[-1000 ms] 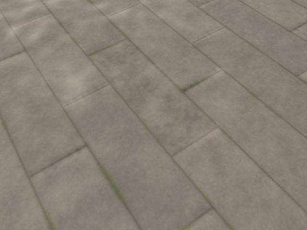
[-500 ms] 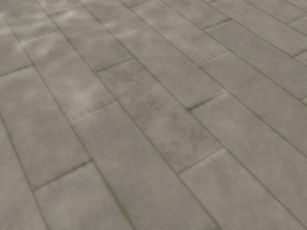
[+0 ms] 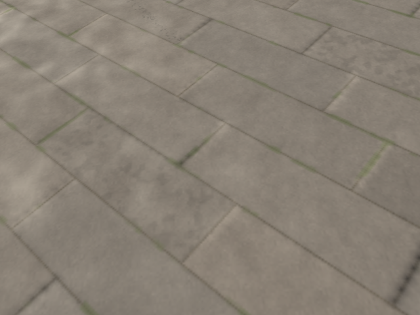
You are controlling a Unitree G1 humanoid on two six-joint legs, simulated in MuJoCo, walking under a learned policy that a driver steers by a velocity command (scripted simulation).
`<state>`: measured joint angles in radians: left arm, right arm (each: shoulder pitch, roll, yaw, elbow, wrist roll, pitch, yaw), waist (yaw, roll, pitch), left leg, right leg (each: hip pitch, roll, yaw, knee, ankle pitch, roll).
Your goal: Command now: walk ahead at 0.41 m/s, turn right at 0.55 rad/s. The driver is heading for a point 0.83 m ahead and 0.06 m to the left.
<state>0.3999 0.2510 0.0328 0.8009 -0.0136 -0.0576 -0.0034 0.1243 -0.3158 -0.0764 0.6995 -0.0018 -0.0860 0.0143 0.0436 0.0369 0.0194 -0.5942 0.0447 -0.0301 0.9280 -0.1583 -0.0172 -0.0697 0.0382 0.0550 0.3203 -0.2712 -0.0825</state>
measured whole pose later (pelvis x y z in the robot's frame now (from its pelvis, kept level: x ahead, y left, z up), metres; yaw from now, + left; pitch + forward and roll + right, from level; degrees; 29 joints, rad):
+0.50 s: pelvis +0.28 +0.01 -0.01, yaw -14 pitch +1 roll +3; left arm 0.21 0.31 0.05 0.69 -0.02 -0.04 0.01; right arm 0.29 -0.27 -0.07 0.81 0.00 -0.11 0.02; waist -0.04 -0.05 0.04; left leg -0.19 -0.06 0.05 0.32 -0.16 0.04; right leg -0.56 -0.07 0.06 1.06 -0.35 -0.01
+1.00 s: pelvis +0.53 -0.11 +0.00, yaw -2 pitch +1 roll -1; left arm 0.34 0.27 0.06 0.78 0.01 -0.10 0.00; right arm 0.19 -0.32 -0.07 0.73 0.03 -0.03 0.01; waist 0.05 0.05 0.03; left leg -0.66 0.09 -0.06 1.00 -0.15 -0.02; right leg -0.09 0.01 -0.15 0.29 -0.21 -0.03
